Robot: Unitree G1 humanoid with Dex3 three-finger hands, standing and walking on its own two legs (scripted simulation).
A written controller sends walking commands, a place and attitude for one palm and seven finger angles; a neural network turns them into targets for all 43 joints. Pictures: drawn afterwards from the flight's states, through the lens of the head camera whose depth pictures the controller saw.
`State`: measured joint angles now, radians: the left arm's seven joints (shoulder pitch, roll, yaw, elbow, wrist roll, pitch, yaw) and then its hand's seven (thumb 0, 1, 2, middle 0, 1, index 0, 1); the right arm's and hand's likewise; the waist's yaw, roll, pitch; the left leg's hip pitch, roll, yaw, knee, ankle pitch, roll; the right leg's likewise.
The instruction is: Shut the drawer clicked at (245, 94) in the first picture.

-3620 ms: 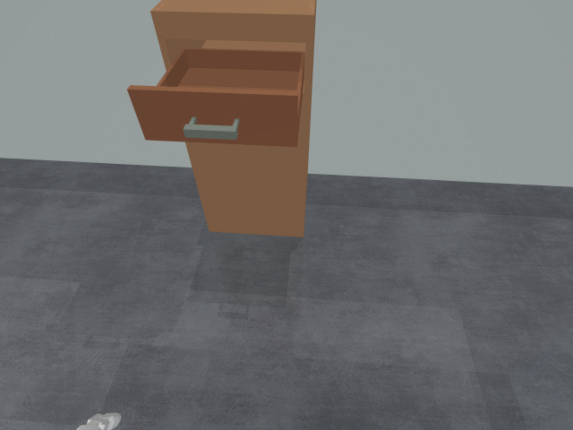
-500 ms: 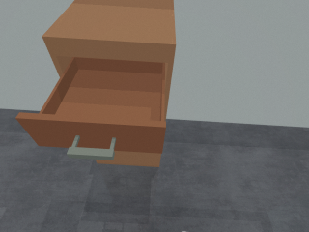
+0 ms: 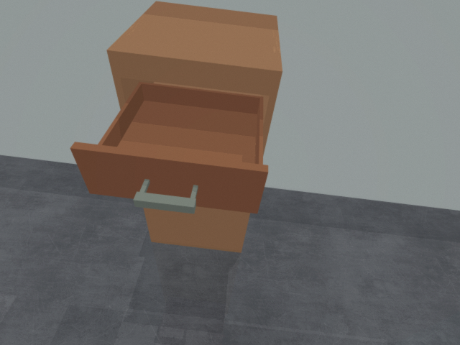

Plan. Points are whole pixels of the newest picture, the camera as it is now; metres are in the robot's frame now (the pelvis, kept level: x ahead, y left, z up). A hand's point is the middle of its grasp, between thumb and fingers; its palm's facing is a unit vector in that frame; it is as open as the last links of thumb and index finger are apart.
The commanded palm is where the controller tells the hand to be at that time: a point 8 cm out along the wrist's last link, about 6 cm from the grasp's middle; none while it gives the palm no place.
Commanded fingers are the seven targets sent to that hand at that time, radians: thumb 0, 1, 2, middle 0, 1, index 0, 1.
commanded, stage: come to a stop and stand still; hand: left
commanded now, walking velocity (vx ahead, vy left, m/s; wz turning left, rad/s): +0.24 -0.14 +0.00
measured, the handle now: (168, 194) +0.39 +0.16 +0.02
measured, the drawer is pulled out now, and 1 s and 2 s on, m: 0.29 0.29 0.29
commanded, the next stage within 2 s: look again from close up in 0.86 s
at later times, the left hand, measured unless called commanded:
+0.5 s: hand out of the picture +0.01 +0.13 -0.17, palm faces +0.01 -0.98 -0.21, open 7.2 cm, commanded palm none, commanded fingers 0.00 0.90 0.90 -0.20 -0.30 -0.20 -0.30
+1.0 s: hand out of the picture -0.03 +0.08 -0.16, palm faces +0.04 -0.98 -0.17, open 7.3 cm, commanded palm none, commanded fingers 0.00 0.90 0.90 -0.20 -0.30 -0.20 -0.30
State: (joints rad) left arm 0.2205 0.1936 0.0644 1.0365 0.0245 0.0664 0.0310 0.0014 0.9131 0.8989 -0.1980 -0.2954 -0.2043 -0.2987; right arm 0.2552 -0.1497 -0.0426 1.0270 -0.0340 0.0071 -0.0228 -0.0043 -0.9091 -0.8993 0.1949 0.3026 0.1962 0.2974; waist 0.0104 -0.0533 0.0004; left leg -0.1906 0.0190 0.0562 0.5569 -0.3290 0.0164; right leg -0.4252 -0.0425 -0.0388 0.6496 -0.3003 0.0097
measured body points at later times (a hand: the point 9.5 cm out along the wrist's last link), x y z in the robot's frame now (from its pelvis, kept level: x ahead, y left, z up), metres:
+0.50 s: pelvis +0.00 -0.04 +0.01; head +0.00 -0.06 +0.46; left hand +0.01 +0.18 -0.15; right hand -0.08 -0.25 -0.16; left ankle -0.01 +0.10 -0.73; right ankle -0.03 -0.14 -0.73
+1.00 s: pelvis +0.00 -0.07 +0.01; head +0.02 -0.07 +0.46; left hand -0.04 +0.13 -0.15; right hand +0.01 -0.29 -0.16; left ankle -0.01 +0.09 -0.73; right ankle -0.03 -0.14 -0.73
